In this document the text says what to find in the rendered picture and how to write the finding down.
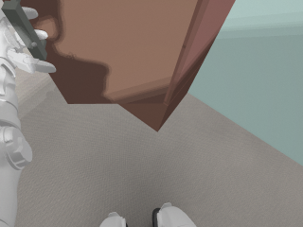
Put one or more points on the left robot hand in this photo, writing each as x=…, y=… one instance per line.
x=20, y=59

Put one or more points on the right robot shin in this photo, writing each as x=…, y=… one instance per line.
x=164, y=206

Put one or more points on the robot left upper arm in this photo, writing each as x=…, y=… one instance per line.
x=15, y=154

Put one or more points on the cupboard door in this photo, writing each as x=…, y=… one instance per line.
x=112, y=51

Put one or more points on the left robot shin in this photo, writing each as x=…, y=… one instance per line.
x=114, y=214

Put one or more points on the robot shin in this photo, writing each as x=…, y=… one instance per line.
x=114, y=214
x=164, y=206

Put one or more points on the handle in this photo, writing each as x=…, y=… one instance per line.
x=18, y=19

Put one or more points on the robot left forearm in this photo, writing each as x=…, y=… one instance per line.
x=8, y=98

